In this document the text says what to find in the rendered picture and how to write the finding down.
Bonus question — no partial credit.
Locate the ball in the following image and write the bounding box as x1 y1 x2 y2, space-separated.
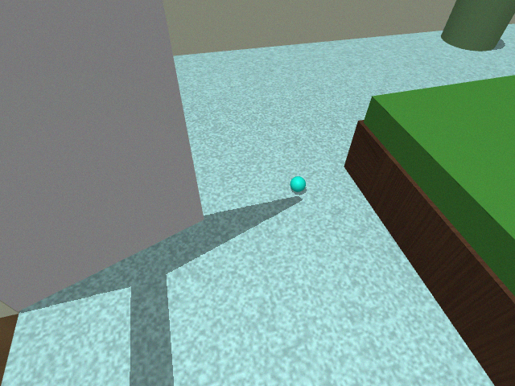
290 176 306 192

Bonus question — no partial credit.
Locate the bed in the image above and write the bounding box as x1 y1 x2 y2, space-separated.
344 75 515 386

